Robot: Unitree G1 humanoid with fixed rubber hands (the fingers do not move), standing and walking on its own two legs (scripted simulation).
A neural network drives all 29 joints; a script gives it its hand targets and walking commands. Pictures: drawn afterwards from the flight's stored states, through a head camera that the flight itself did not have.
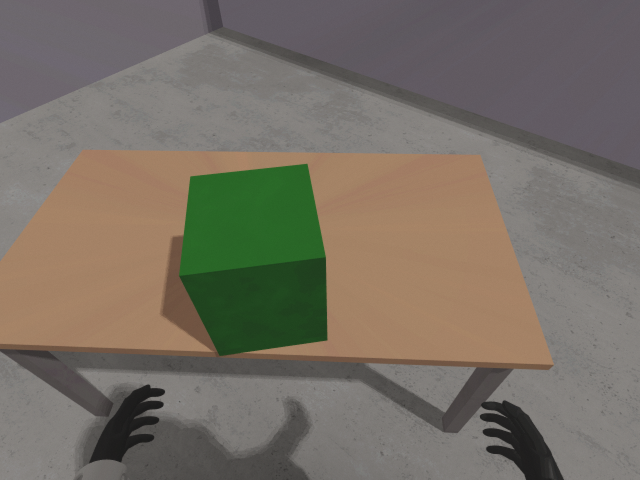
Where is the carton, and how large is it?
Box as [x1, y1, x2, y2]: [179, 164, 326, 355]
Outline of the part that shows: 307,164 190,176 179,276 219,355 326,340 325,255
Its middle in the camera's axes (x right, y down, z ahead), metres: -0.11 +0.03 +0.69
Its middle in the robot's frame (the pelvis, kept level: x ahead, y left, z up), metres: +0.49 +0.12 -0.08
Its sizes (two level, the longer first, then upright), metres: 0.210 0.200 0.250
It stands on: a table, 0.55 m high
